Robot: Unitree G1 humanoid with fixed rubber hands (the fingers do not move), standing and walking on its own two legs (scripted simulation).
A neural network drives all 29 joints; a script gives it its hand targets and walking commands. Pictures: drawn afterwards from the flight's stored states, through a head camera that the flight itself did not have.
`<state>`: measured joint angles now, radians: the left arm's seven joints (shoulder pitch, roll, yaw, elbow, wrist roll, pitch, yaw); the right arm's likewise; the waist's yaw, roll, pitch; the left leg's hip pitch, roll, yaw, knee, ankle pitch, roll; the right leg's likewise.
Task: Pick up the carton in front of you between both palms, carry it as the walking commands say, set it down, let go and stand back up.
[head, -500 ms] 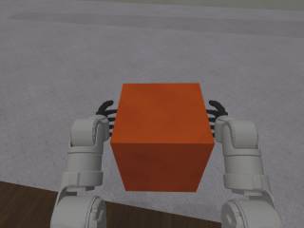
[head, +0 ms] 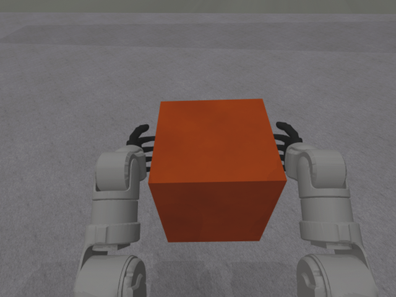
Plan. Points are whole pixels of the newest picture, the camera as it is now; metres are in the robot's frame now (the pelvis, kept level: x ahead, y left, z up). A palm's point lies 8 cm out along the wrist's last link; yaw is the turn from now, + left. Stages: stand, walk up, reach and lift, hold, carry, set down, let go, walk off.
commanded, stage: carry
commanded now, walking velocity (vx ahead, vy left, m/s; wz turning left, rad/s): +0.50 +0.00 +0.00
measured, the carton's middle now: (212, 174) +0.38 -0.01 +0.06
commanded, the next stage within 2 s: none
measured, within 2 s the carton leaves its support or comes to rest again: neither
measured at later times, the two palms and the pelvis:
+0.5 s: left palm (142, 88) +0.66 +0.17 +0.12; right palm (246, 83) +0.66 -0.13 +0.12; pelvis +0.30 +0.02 -0.01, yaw -1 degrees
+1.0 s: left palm (163, 59) +0.86 +0.13 +0.11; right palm (249, 57) +0.86 -0.17 +0.10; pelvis +0.58 -0.01 +0.01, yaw +0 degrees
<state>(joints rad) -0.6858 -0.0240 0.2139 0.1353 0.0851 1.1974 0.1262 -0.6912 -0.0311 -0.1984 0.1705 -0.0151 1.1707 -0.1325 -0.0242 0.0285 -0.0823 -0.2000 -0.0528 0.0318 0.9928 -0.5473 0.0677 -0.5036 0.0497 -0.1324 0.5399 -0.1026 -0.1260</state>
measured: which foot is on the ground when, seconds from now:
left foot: up 0.00-0.46, down 0.48-0.96, up 0.98-1.00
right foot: down 0.00-0.48, up 0.50-0.92, down 0.94-1.00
